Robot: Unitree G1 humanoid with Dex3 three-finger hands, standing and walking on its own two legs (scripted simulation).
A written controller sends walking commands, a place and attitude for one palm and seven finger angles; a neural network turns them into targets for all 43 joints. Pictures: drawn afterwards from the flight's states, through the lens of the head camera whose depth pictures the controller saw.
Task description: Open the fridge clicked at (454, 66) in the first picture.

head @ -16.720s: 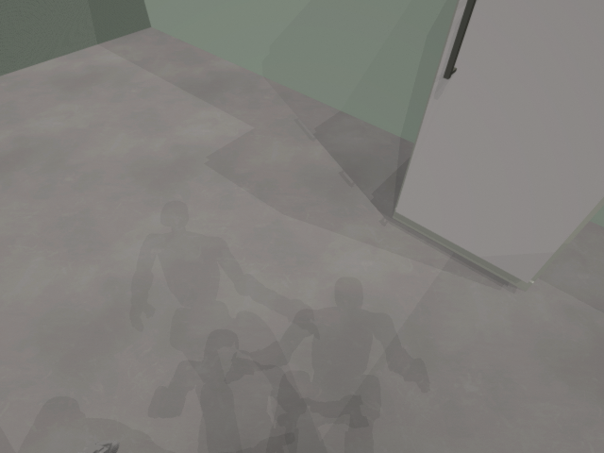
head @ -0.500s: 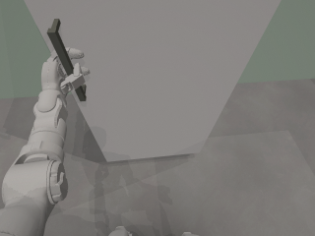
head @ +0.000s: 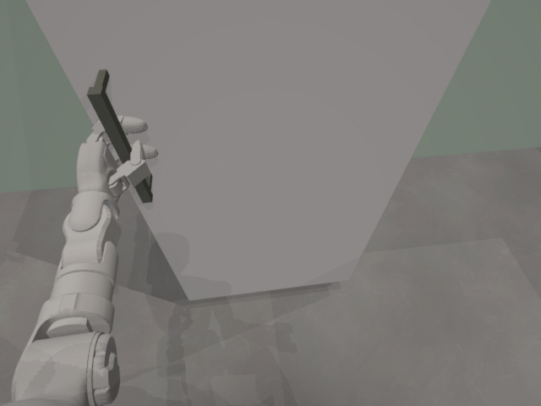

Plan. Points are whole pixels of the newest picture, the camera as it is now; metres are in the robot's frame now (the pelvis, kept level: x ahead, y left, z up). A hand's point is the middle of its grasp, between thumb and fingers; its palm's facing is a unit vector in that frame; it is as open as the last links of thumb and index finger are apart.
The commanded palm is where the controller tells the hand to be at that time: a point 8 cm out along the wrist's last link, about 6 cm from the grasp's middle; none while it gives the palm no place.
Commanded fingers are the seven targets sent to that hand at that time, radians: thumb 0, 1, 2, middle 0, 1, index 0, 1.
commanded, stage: pull the door a little, standing still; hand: left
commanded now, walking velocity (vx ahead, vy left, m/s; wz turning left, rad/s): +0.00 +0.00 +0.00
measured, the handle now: (127, 145) +0.48 +0.22 +0.11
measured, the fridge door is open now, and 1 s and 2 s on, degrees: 1 28 61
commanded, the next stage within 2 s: walk backward, drawing the door open in 0.32 s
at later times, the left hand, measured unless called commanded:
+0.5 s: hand (143, 216) +0.35 +0.17 +0.11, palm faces +0.07 -0.99 -0.10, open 5.6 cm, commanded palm +0.31 +0.22 +0.11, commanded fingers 0.00 0.90 0.90 -0.45 -1.40 -0.45 -1.40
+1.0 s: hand (195, 327) +0.21 +0.08 +0.11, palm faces +0.14 -0.97 -0.19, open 5.5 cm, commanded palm +0.17 +0.13 +0.11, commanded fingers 0.00 0.90 0.90 -0.45 -1.40 -0.45 -1.40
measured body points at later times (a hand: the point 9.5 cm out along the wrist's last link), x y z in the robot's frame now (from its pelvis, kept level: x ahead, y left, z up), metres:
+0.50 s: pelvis +0.02 +0.00 +0.01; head +0.04 -0.01 +0.46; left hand +0.34 +0.22 +0.12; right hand +0.14 -0.25 -0.10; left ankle -0.01 +0.13 -0.71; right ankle -0.05 -0.13 -0.71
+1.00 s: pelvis -0.07 -0.07 +0.02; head -0.07 -0.11 +0.47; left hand +0.19 +0.14 +0.12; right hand +0.10 -0.28 -0.09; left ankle -0.01 +0.13 -0.71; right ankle -0.05 -0.13 -0.71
